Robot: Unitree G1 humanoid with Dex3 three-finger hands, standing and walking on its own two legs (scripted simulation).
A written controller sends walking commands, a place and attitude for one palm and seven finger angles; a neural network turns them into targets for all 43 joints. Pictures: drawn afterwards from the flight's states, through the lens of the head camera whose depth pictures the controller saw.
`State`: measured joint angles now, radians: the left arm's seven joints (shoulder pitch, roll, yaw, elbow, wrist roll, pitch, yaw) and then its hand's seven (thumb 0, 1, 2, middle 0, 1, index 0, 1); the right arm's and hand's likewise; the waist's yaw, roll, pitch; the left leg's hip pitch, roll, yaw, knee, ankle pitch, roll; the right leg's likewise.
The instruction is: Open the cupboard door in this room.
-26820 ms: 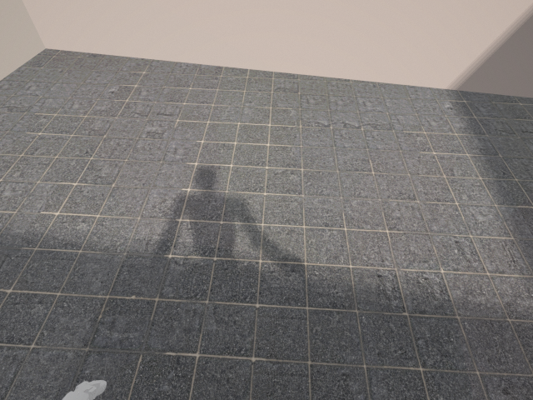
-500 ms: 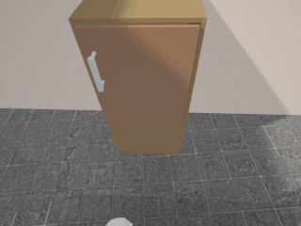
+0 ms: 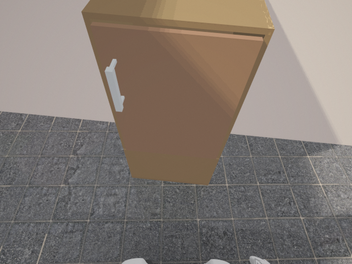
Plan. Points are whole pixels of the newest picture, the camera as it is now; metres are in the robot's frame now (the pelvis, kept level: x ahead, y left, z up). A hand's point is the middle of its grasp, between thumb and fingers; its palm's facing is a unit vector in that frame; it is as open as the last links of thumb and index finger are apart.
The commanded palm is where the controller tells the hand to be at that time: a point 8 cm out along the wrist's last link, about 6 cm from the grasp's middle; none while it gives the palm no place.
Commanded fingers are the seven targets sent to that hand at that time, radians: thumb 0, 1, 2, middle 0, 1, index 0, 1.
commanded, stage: come to a stop and stand still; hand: left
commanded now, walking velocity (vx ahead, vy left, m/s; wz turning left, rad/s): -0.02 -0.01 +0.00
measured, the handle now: (116, 86) +0.57 +0.23 +0.02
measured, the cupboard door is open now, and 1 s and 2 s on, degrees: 0 0 0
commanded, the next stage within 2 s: look again from close up in 0.90 s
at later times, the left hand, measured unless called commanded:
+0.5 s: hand out of the picture -0.01 +0.13 -0.15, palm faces +0.11 -0.96 -0.28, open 7.3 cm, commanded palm none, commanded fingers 0.00 0.90 0.90 -0.20 -0.30 -0.20 -0.30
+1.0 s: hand out of the picture -0.03 +0.16 -0.18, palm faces +0.07 -0.98 -0.18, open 7.3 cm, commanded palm none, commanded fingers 0.00 0.90 0.90 -0.20 -0.30 -0.20 -0.30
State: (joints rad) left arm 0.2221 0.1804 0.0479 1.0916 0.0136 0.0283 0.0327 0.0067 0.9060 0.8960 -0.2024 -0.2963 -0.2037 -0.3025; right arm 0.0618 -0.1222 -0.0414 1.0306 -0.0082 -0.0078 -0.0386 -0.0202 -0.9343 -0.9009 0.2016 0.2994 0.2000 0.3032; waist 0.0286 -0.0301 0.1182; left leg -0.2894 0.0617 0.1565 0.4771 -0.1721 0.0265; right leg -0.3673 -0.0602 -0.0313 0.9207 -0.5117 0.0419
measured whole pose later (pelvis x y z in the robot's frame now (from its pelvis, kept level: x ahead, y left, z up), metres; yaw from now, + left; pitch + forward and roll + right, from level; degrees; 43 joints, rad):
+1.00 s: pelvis -0.03 -0.01 +0.00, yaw +1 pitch -1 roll +0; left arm 0.23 0.16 0.01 1.13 0.01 0.00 0.03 0.01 0.91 0.90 -0.20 -0.30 -0.20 -0.30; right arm 0.19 -0.17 -0.02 1.10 0.00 0.00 -0.03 0.00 -0.94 -0.90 0.20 0.30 0.20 0.30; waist 0.02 -0.01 0.05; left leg -0.12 0.01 0.04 0.43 -0.29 -0.01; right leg -0.20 -0.05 -0.04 0.46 -0.24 0.02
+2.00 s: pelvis +0.00 -0.01 -0.01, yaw +1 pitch +0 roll +1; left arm 0.30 0.17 0.04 1.07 0.03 0.01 0.02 0.01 0.90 0.90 -0.20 -0.30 -0.21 -0.30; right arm 0.35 -0.17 0.00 1.05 -0.02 -0.01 -0.02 0.00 -0.91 -0.90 0.20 0.30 0.19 0.30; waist 0.03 -0.02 0.04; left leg -0.15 0.01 0.06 0.58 -0.41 0.00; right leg -0.27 -0.06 -0.03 0.67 -0.40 -0.03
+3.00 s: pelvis +0.02 +0.02 +0.00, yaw +1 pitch -1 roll +1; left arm 0.23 0.19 -0.01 1.03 0.01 -0.01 0.03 0.01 0.91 0.90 -0.20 -0.30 -0.21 -0.30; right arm 0.31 -0.17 0.02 1.05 -0.02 0.00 -0.01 0.00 -0.91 -0.90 0.20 0.30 0.20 0.30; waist -0.02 0.02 0.04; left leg -0.22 0.03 0.09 0.49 -0.26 0.00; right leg -0.21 -0.01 -0.05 0.52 -0.31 -0.02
